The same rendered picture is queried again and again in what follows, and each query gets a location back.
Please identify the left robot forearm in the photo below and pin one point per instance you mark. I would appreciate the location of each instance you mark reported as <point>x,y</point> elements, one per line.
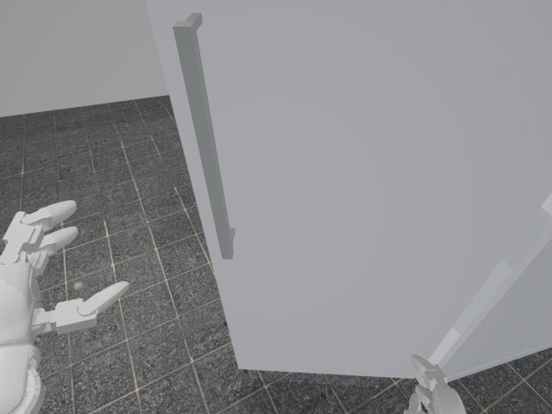
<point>21,388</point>

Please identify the right robot hand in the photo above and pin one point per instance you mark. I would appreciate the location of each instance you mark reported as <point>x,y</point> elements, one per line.
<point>440,398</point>

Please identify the left robot hand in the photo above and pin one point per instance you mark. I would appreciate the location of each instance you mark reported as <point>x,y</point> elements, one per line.
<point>23,259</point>

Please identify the fridge door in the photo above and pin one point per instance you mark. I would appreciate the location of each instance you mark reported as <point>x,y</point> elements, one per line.
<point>379,158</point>

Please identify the handle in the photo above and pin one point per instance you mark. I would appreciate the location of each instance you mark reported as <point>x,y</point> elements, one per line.
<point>191,64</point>

